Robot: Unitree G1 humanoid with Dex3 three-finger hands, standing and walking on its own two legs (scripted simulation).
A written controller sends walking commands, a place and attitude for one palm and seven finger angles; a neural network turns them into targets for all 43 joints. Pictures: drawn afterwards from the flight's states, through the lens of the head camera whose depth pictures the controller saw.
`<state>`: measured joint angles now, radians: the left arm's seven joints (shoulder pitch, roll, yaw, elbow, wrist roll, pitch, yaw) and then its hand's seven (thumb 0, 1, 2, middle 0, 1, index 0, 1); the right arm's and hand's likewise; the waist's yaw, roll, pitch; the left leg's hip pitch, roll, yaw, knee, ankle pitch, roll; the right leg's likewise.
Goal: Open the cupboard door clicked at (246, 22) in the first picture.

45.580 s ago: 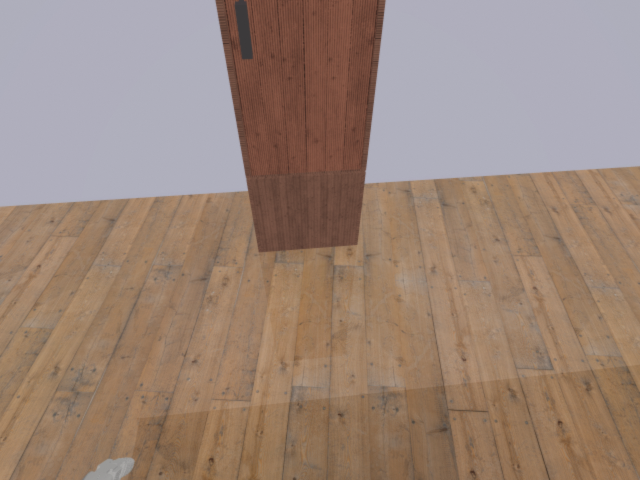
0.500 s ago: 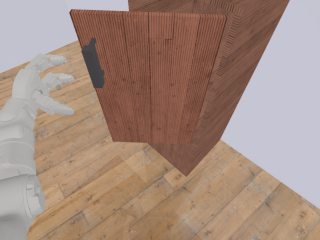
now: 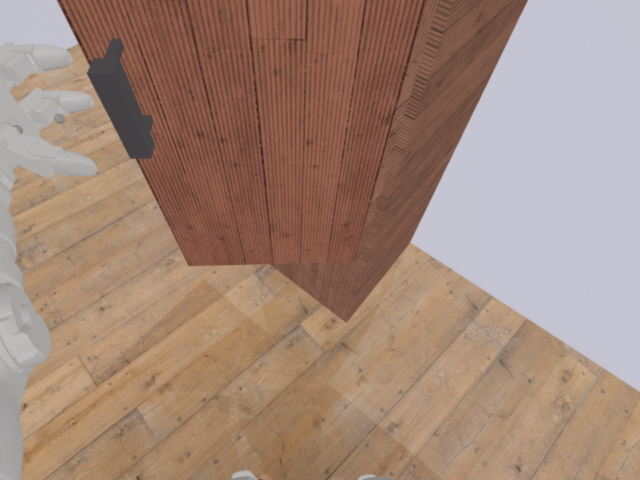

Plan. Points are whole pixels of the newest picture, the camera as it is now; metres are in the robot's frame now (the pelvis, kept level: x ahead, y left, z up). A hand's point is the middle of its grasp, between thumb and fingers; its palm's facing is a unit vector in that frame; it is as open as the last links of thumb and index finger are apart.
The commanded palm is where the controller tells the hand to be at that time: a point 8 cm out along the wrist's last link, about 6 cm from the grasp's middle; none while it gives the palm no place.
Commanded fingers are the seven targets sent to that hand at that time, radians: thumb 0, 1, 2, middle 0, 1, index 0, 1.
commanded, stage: move the hooked fingers beside the handle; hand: left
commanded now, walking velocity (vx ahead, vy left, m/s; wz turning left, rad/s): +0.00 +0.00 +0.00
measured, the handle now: (129, 100) +0.54 +0.19 +0.14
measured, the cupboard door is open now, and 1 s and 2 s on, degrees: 42 42 42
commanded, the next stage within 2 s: slide the fingers in behind the handle in 1.68 s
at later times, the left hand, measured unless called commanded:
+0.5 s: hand (61, 127) +0.49 +0.25 +0.15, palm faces -0.02 -1.00 -0.01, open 14.0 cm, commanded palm +0.47 +0.30 +0.15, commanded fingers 0.00 -0.50 0.30 -0.30 -1.20 -0.30 -1.20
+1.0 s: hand (68, 125) +0.48 +0.24 +0.16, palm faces -0.03 -1.00 +0.00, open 14.0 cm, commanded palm +0.47 +0.30 +0.14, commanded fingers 0.00 -0.50 0.30 -0.30 -1.20 -0.30 -1.20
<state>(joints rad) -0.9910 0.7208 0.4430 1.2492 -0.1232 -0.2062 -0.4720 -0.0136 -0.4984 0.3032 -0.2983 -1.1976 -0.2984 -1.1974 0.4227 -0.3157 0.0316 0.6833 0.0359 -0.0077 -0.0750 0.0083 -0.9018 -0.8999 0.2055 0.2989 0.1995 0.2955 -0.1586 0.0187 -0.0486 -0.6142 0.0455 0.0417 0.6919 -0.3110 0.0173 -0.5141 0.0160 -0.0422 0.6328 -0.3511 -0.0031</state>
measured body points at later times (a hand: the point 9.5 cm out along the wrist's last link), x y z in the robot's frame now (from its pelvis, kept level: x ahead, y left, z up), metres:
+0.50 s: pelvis +0.02 +0.01 +0.00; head +0.09 +0.01 +0.44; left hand +0.48 +0.30 +0.15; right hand +0.04 -0.26 -0.11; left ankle +0.01 +0.11 -0.72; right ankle -0.03 -0.12 -0.72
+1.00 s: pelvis -0.01 +0.00 +0.00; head +0.07 +0.01 +0.44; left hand +0.48 +0.29 +0.16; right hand -0.01 -0.28 -0.11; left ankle +0.01 +0.11 -0.72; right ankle -0.03 -0.12 -0.72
